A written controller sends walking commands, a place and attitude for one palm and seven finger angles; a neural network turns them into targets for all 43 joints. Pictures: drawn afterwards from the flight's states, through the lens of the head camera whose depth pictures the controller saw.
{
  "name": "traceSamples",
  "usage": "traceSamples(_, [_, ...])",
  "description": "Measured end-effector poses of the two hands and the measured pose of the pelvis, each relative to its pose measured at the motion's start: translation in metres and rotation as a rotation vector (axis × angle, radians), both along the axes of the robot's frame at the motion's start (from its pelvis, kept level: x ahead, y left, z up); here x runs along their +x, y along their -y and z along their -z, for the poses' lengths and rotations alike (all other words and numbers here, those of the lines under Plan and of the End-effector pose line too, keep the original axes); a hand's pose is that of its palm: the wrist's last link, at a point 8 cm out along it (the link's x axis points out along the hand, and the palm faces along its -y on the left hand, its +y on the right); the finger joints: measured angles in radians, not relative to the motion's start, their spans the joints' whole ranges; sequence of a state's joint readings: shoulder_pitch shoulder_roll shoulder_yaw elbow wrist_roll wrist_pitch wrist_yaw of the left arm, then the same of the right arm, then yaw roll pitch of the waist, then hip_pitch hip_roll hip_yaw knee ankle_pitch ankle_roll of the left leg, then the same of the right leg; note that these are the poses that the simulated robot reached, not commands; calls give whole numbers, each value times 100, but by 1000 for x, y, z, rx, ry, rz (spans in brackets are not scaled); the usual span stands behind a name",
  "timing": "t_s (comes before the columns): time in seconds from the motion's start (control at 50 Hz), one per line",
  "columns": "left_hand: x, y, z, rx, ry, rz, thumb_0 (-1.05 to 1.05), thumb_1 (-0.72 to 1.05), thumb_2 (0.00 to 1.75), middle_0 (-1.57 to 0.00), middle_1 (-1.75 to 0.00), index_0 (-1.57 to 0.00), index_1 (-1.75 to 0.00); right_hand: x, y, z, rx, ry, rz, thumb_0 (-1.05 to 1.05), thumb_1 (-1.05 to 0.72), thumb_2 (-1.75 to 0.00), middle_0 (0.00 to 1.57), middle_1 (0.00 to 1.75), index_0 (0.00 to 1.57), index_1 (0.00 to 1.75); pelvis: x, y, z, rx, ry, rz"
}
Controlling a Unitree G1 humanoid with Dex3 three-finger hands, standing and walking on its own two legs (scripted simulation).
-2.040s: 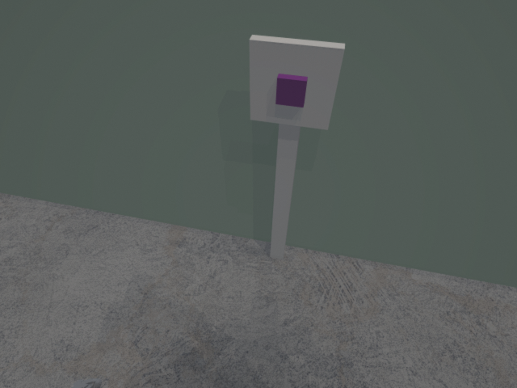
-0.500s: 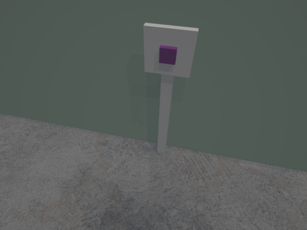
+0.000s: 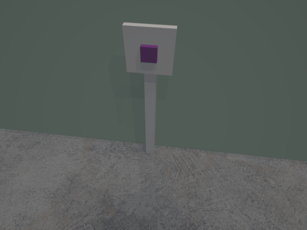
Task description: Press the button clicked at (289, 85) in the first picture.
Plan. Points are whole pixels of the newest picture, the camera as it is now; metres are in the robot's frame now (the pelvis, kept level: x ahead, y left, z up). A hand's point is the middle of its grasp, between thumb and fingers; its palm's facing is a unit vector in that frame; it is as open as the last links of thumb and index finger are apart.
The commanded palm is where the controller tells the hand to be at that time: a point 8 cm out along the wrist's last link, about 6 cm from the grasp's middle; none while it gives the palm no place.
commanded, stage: take the last steps up to it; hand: left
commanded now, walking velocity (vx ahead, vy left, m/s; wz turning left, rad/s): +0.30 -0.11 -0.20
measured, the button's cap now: (149, 53) +0.77 +0.07 +0.08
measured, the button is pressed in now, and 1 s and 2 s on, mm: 0 0 0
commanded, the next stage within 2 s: come to a stop and stand still in 0.64 s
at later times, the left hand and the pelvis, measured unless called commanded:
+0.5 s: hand out of the picture +0.03 +0.12 -0.17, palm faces +0.05 -0.99 -0.11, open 7.4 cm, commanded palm none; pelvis +0.13 -0.02 +0.00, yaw -4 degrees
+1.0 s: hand (112, 177) +0.33 +0.17 -0.18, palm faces -0.07 -0.99 -0.14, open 7.3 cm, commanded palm none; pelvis +0.25 +0.00 +0.01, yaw -6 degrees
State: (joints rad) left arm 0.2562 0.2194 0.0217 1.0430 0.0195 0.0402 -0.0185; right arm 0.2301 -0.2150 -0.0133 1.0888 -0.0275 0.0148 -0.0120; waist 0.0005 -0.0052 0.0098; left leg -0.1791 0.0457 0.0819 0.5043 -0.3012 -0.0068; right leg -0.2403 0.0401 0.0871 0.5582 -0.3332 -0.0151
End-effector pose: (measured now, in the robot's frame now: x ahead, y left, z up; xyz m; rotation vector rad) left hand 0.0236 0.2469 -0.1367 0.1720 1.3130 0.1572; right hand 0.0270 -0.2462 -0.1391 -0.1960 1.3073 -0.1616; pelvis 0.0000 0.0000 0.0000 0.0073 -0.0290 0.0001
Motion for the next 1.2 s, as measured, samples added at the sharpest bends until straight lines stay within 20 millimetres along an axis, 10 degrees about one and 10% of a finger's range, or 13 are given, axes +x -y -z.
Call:
traceSamples(0.22, [-5,41,6,-3,-56,-38,0,91,90,-20,-30,-20,-30,-23,32,16,16,-130,93,0,-90,-90,20,30,20,30,39,33,9,-17,-10,34])
traceSamples(0.42, [-16,77,0,-88,-253,-58,0,91,90,-20,-30,-20,-30,104,27,-8,16,63,80,1,-91,-90,19,30,19,29,97,32,-3,-34,-32,66])
traceSamples(0.62, [59,52,34,-134,-296,-67,0,91,90,-20,-30,-20,-30,236,-28,-2,20,222,26,0,-90,-90,19,30,20,29,179,0,19,-45,-7,90])
traceSamples(0.88, [270,11,14,-87,40,56,0,91,90,-19,-30,-20,-30,208,-27,-27,-62,43,155,-3,-94,-90,20,30,20,30,240,-15,-9,-48,-8,108])
traceSamples(1.2, [313,55,4,10,41,138,0,92,90,-20,-30,-20,-30,155,-21,17,100,-173,275,0,-90,-90,20,30,20,30,246,26,6,-11,-33,126])
